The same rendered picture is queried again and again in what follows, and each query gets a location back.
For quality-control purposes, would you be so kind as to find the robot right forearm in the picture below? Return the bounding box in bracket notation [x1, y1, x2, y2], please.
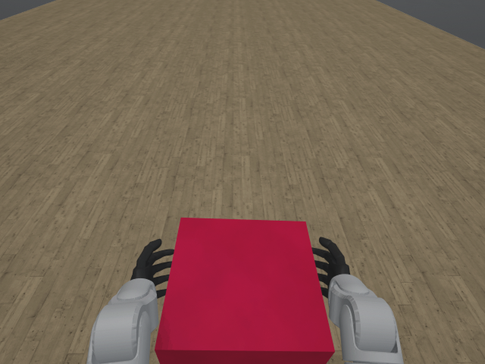
[328, 274, 404, 364]

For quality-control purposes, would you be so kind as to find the right robot hand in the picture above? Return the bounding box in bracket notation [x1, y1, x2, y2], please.
[312, 237, 350, 298]

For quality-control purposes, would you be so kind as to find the left robot hand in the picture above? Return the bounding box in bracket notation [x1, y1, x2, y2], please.
[130, 239, 174, 299]

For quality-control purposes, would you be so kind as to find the carton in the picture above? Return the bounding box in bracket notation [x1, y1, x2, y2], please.
[155, 218, 335, 364]

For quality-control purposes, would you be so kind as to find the robot left forearm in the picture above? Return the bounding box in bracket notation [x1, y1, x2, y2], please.
[86, 278, 158, 364]

